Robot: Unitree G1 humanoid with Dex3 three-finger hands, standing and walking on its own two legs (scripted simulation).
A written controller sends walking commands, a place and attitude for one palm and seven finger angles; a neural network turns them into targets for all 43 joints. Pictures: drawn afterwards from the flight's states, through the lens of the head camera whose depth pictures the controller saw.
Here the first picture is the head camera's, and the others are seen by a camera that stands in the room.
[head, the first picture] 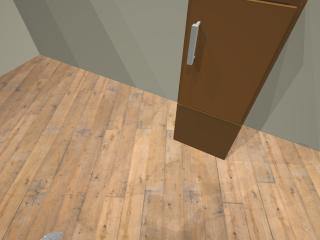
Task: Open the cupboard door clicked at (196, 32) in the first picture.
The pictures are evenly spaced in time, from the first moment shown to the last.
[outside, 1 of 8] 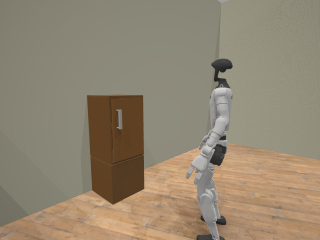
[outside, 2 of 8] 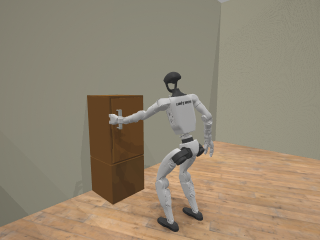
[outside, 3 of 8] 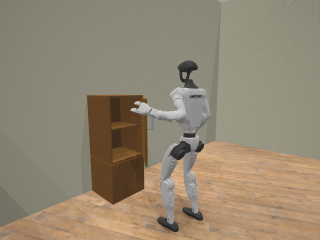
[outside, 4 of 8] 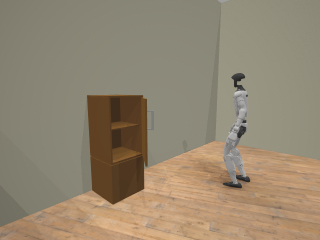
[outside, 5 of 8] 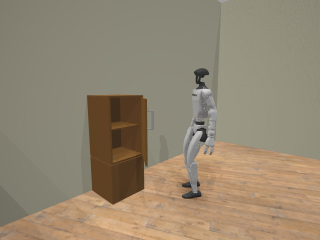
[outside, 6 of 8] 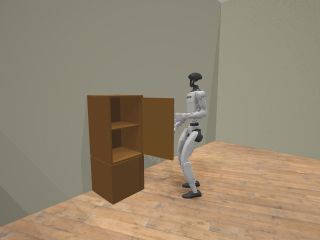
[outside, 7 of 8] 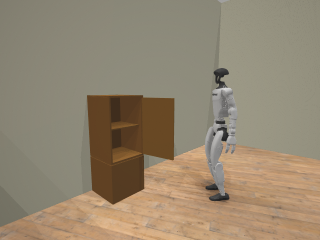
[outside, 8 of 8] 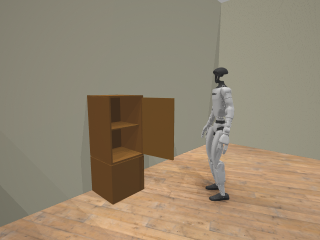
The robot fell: no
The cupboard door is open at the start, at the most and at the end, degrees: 0 100 100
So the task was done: yes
